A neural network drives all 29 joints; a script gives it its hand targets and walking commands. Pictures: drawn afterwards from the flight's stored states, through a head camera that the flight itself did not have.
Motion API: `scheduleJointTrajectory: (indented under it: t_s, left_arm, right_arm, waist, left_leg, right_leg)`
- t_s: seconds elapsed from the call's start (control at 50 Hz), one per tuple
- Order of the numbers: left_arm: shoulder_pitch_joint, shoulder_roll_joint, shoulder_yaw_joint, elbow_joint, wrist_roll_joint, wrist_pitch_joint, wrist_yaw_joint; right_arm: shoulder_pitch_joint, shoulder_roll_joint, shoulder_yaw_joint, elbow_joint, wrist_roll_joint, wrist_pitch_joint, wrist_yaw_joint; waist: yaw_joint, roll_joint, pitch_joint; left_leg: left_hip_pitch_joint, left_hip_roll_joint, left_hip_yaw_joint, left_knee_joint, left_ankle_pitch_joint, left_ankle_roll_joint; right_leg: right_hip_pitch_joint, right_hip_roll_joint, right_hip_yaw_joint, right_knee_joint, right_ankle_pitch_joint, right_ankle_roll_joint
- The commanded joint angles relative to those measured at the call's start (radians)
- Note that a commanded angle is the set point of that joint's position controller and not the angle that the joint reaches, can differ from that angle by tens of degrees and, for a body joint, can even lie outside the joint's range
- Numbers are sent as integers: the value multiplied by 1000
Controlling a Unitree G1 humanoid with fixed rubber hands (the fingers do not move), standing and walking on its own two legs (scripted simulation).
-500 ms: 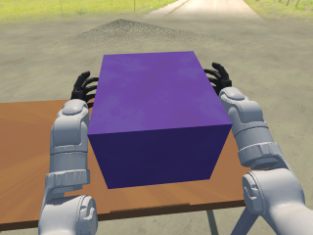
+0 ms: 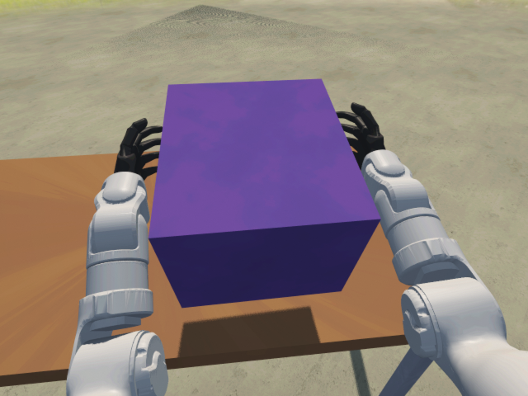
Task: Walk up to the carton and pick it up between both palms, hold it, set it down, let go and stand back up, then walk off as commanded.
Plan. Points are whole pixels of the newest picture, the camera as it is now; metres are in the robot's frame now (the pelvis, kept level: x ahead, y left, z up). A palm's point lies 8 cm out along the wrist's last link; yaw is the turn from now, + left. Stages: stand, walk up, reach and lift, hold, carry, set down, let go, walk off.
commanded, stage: set down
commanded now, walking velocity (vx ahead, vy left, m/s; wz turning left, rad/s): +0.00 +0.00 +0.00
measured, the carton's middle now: (254, 188) +0.40 +0.01 +0.14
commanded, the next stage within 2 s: none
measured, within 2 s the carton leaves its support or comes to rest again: neither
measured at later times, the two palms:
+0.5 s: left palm (137, 186) +0.36 +0.19 +0.19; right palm (367, 163) +0.40 -0.17 +0.19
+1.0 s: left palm (141, 198) +0.37 +0.19 +0.15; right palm (355, 170) +0.43 -0.16 +0.15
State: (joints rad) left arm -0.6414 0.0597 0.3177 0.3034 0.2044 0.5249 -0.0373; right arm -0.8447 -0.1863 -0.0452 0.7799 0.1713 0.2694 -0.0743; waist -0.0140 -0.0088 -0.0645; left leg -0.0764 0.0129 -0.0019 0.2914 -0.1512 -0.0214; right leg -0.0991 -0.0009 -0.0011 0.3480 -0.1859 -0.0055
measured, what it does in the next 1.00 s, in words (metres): stands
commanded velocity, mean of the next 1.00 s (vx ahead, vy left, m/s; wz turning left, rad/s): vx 0.00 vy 0.00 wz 0.00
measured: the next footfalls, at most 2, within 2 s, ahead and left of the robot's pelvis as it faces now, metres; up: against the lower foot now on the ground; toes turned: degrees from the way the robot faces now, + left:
none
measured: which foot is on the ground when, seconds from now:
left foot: down 0.00-1.00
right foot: down 0.00-1.00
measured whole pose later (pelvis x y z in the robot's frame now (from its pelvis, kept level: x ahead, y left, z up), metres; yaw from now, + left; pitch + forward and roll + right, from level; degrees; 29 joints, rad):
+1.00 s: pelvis +0.01 +0.00 +0.00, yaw +0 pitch -2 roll +1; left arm -0.55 0.01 0.32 0.31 0.20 0.42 0.04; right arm -0.84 -0.19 -0.04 0.94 0.17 0.09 0.01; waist 0.01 -0.01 -0.01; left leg -0.08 0.02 0.00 0.29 -0.17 -0.03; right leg -0.10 0.01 0.00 0.35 -0.20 -0.01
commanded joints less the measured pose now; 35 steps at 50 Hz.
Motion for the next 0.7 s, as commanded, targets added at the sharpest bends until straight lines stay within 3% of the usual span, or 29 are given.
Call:
scheduleJointTrajectory:
  t_s: [0.0, 0.02, 0.04, 0.06, 0.08, 0.12, 0.16, 0.18, 0.22, 0.24, 0.26, 0.28, 0.3, 0.32, 0.34, 0.36, 0.38, 0.4, 0.42, 0.44, 0.46, 0.48, 0.5, 0.54, 0.56, 0.58, 0.6, 0.62, 0.68]
  left_arm:
    - [-654, -513, -431, -235, -131, -69, -91]
    - [-639, -514, -438, -223, -123, -66, -86]
    - [-617, -508, -425, -237, -124, -72, -86]
    - [-607, -517, -446, -231, -136, -70, -85]
    - [-581, -502, -410, -202, -117, -63, -84]
    - [-584, -489, -416, -204, -100, -53, -84]
    - [-646, -498, -429, -273, -115, -65, -75]
    - [-649, -512, -445, -267, -116, -71, -68]
    - [-629, -508, -404, -211, -106, -66, -62]
    - [-572, -503, -408, -213, -112, -65, -57]
    - [-574, -503, -396, -175, -95, -57, -62]
    - [-601, -496, -412, -205, -105, -69, -56]
    - [-628, -501, -392, -165, -89, -73, -55]
    - [-613, -517, -415, -210, -100, -76, -53]
    - [-626, -498, -391, -169, -95, -75, -53]
    - [-639, -506, -397, -183, -87, -79, -54]
    - [-625, -504, -376, -155, -81, -81, -45]
    - [-608, -503, -379, -133, -89, -75, -51]
    - [-615, -488, -346, -118, -82, -88, -45]
    - [-598, -499, -362, -97, -81, -91, -50]
    - [-623, -501, -363, -124, -82, -104, -44]
    - [-596, -493, -335, -57, -72, -100, -41]
    - [-627, -491, -330, -84, -74, -112, -39]
    - [-602, -507, -371, -134, -94, -121, -26]
    - [-621, -486, -319, -94, -71, -122, -22]
    - [-645, -496, -342, -115, -73, -133, -18]
    - [-652, -515, -366, -146, -99, -148, -8]
    - [-667, -517, -367, -117, -100, -144, -9]
    - [-621, -495, -340, -96, -77, -148, -9]
  right_arm:
    - [-697, 617, 322, -400, 105, -158, 105]
    - [-634, 567, 281, -330, 73, -144, 109]
    - [-636, 592, 303, -344, 96, -146, 109]
    - [-643, 578, 308, -385, 94, -148, 108]
    - [-602, 577, 296, -284, 91, -131, 113]
    - [-602, 547, 296, -306, 91, -130, 114]
    - [-584, 578, 296, -258, 86, -131, 132]
    - [-591, 570, 290, -257, 85, -134, 130]
    - [-634, 550, 278, -249, 92, -141, 142]
    - [-631, 570, 312, -298, 98, -144, 140]
    - [-632, 537, 274, -240, 98, -143, 149]
    - [-655, 554, 278, -291, 85, -157, 151]
    - [-617, 548, 251, -201, 56, -150, 155]
    - [-642, 572, 288, -250, 79, -160, 157]
    - [-639, 556, 259, -214, 68, -158, 160]
    - [-593, 552, 242, -146, 58, -154, 168]
    - [-624, 552, 232, -177, 49, -171, 174]
    - [-648, 538, 224, -191, 42, -173, 176]
    - [-663, 541, 232, -202, 38, -180, 181]
    - [-628, 539, 207, -149, 8, -182, 181]
    - [-614, 544, 223, -153, 14, -185, 186]
    - [-639, 523, 194, -148, 9, -193, 189]
    - [-670, 557, 213, -195, 20, -213, 196]
    - [-681, 562, 249, -223, 35, -217, 192]
    - [-696, 562, 257, -184, 55, -214, 199]
    - [-679, 556, 228, -172, 36, -232, 204]
    - [-681, 568, 246, -174, 34, -236, 205]
    - [-674, 533, 209, -130, 11, -233, 207]
    - [-654, 544, 218, -155, 14, -245, 206]
  waist:
    - [62, -27, -519]
    - [13, -1, -471]
    - [48, 2, -491]
    - [48, -12, -499]
    - [50, 7, -432]
    - [34, -6, -442]
    - [58, 23, -428]
    - [43, 30, -458]
    - [64, 21, -425]
    - [96, -16, -442]
    - [84, 30, -404]
    - [90, 2, -423]
    - [70, 7, -374]
    - [105, 39, -424]
    - [88, -11, -394]
    - [77, 31, -355]
    - [109, 31, -385]
    - [96, 12, -348]
    - [120, 10, -379]
    - [99, -8, -319]
    - [107, 15, -368]
    - [110, -3, -354]
    - [138, 22, -399]
    - [142, 9, -442]
    - [165, 2, -392]
    - [150, 20, -414]
    - [167, -8, -449]
    - [133, 12, -401]
    - [149, 9, -382]
  left_leg:
    - [189, -58, 33, 56, 442, -15]
    - [193, -48, 24, 43, 418, -27]
    - [205, -45, 28, 44, 426, -25]
    - [199, -48, 37, 52, 429, -26]
    - [194, -50, 37, 31, 389, -18]
    - [210, -47, 28, 47, 435, -25]
    - [210, -45, 36, 34, 413, -30]
    - [211, -39, 27, 46, 438, -36]
    - [186, -41, 29, 33, 380, -27]
    - [182, -37, 31, 39, 414, -25]
    - [160, -44, 38, 18, 352, -21]
    - [166, -37, 38, 17, 360, -22]
    - [144, -32, 33, 5, 297, -22]
    - [154, -39, 42, 15, 349, -23]
    - [163, -30, 36, 20, 336, -15]
    - [157, -28, 37, 7, 295, -25]
    - [135, -30, 44, 6, 300, -22]
    - [125, -29, 46, -3, 276, -15]
    - [119, -33, 49, -10, 274, -14]
    - [96, -31, 50, -19, 212, -14]
    - [105, -30, 46, -16, 241, -15]
    - [103, -26, 55, -14, 222, -16]
    - [106, -28, 51, -8, 248, -11]
    - [114, -29, 51, 6, 308, -17]
    - [95, -34, 56, -4, 281, -4]
    - [117, -31, 53, 4, 284, -12]
    - [108, -24, 51, 7, 275, -12]
    - [108, -26, 44, -2, 257, -21]
    - [84, -27, 53, -12, 270, -12]
  right_leg:
    - [209, 54, -61, -78, 341, 44]
    - [177, 59, -75, -86, 301, 33]
    - [194, 56, -63, -79, 305, 36]
    - [195, 60, -55, -81, 307, 32]
    - [161, 51, -53, -93, 273, 36]
    - [168, 62, -67, -89, 296, 32]
    - [145, 57, -67, -89, 239, 30]
    - [151, 62, -62, -86, 265, 29]
    - [133, 60, -55, -98, 231, 25]
    - [156, 63, -56, -88, 258, 27]
    - [130, 59, -56, -103, 194, 26]
    - [124, 63, -65, -95, 196, 15]
    - [104, 57, -60, -103, 152, 23]
    - [125, 53, -51, -93, 179, 22]
    - [110, 58, -57, -102, 179, 24]
    - [88, 55, -64, -100, 126, 17]
    - [107, 49, -57, -97, 141, 15]
    - [79, 52, -59, -104, 120, 16]
    - [100, 49, -54, -103, 130, 18]
    - [75, 51, -62, -106, 79, 20]
    - [87, 48, -61, -101, 105, 17]
    - [73, 53, -61, -102, 83, 15]
    - [94, 47, -53, -93, 111, 20]
    - [111, 59, -63, -81, 167, 15]
    - [103, 55, -48, -85, 141, 23]
    - [84, 57, -63, -87, 131, 20]
    - [61, 59, -65, -79, 127, 21]
    - [36, 57, -73, -95, 91, 14]
    - [85, 49, -64, -86, 135, 16]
